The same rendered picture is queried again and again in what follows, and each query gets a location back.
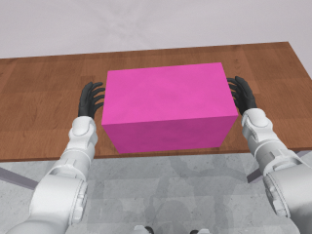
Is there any table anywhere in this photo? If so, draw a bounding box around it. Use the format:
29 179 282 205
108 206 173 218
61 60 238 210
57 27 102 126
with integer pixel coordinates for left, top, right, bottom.
0 41 312 190

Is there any robot left forearm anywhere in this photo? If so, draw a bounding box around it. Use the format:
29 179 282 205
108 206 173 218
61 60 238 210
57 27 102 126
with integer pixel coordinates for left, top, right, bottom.
28 116 98 216

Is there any robot right upper arm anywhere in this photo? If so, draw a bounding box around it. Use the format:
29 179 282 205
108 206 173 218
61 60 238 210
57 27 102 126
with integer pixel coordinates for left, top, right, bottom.
262 164 312 234

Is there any robot left hand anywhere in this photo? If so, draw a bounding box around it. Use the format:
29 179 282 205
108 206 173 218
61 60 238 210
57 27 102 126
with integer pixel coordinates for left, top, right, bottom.
78 81 105 120

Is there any left robot shin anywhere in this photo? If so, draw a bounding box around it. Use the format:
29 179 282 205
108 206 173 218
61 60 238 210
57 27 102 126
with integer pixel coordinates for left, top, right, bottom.
134 225 147 232

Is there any robot left upper arm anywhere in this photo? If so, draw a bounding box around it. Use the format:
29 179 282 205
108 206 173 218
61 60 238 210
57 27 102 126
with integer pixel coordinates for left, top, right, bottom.
6 175 89 234

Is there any robot right hand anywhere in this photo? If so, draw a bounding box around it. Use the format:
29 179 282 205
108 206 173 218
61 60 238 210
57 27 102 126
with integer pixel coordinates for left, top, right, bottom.
226 76 257 116

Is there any robot right forearm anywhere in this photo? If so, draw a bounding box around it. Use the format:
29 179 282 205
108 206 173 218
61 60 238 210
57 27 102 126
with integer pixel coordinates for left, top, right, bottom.
241 108 312 176

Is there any carton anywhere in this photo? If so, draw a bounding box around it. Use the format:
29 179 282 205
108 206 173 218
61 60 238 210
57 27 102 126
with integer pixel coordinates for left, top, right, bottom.
101 62 239 154

